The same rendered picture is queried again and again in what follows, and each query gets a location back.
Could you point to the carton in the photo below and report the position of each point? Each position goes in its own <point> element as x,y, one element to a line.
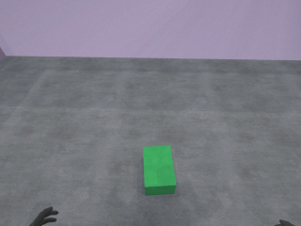
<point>159,174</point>

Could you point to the robot left hand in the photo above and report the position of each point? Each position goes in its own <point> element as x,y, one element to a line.
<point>42,219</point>

